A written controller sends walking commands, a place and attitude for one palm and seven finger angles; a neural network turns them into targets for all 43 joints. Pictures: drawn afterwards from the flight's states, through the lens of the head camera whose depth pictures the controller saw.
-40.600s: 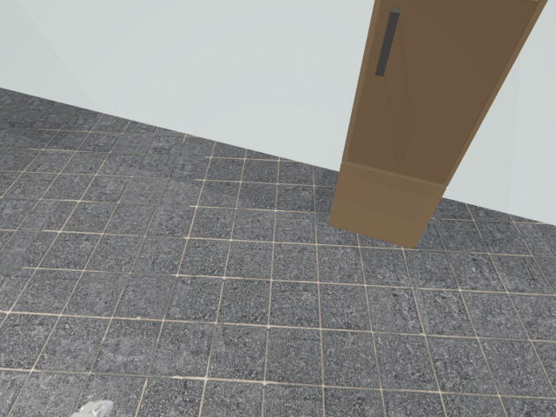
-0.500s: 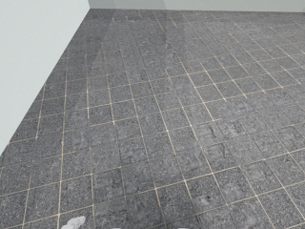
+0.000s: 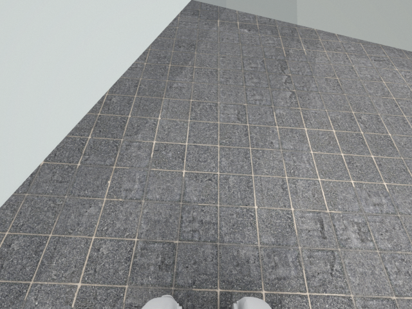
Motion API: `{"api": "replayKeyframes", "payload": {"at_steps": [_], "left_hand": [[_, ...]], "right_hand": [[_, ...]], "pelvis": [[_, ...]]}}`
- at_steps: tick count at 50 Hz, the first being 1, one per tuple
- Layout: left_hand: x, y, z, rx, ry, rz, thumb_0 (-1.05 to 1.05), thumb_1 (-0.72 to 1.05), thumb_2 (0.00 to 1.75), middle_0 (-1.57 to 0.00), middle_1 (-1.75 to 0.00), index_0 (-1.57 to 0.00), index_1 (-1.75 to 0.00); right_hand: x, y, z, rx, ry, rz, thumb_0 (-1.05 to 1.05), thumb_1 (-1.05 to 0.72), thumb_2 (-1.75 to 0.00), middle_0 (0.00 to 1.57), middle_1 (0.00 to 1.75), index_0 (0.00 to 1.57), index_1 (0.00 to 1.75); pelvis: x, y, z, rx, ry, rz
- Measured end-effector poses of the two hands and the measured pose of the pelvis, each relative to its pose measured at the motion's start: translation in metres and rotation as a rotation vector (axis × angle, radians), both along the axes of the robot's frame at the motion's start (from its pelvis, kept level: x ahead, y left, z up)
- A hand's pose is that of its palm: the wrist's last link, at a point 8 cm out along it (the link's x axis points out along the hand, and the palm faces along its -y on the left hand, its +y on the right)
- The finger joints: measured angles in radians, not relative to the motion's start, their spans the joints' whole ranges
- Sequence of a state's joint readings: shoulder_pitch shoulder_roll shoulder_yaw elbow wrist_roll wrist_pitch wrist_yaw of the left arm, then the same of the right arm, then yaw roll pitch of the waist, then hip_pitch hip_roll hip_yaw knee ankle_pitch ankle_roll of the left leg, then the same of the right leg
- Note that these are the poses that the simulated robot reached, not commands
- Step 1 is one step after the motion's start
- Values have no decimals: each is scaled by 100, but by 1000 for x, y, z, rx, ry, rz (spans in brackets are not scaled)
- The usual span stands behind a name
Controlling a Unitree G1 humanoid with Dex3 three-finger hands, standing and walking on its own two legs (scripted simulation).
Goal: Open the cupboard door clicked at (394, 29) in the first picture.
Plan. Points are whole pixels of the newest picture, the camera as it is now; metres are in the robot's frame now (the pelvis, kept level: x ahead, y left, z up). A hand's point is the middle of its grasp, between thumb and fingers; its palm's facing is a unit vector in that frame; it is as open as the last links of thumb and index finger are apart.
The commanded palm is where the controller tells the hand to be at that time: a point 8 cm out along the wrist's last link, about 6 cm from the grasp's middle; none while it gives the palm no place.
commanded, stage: turn to face it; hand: left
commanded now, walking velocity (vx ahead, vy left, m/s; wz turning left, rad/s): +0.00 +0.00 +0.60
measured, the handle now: out of the picture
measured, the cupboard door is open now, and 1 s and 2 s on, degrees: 50 50 50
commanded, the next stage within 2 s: none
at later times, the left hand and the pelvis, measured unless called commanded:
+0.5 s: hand out of the picture +0.05 +0.13 -0.15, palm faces +0.32 -0.91 -0.25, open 7.3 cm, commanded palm none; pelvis +0.05 -0.08 +0.01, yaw +20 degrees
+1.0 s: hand out of the picture +0.03 +0.13 -0.14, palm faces +0.59 -0.75 -0.30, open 7.3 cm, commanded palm none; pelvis +0.08 -0.10 +0.00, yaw +37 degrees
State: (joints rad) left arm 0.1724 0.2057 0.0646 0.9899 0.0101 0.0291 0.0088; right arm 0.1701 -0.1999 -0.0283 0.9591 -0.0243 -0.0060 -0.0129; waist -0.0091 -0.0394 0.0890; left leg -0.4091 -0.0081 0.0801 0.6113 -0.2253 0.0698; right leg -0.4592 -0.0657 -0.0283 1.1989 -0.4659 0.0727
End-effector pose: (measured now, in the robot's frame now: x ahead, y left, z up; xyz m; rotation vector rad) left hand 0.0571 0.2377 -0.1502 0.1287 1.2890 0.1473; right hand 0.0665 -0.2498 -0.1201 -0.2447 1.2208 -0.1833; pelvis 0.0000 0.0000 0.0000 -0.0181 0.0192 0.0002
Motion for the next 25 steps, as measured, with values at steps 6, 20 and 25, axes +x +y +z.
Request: {"api": "replayKeyframes", "payload": {"at_steps": [6, 20, 25], "left_hand": [[33, 0, 24, 36, -104, 44, 1, 92, 90, -20, -30, -20, -30], [8, -50, 43, 119, -117, 193, 1, 91, 90, -20, -30, -20, -30], [-27, -62, 34, 82, -55, 286, 1, 91, 90, -20, -30, -20, -30]], "right_hand": [[22, -7, 6, 27, 32, 58, 0, -91, -90, 20, 30, 20, 30], [100, -71, -5, 42, 32, 184, 1, -91, -90, 20, 29, 20, 30], [139, -58, 5, 32, 22, 294, 1, -91, -90, 20, 29, 19, 30]], "pelvis": [[12, -16, 12, -24, 19, 68], [39, -73, 10, 36, 8, 263], [47, -75, 13, 59, 7, 340]]}}
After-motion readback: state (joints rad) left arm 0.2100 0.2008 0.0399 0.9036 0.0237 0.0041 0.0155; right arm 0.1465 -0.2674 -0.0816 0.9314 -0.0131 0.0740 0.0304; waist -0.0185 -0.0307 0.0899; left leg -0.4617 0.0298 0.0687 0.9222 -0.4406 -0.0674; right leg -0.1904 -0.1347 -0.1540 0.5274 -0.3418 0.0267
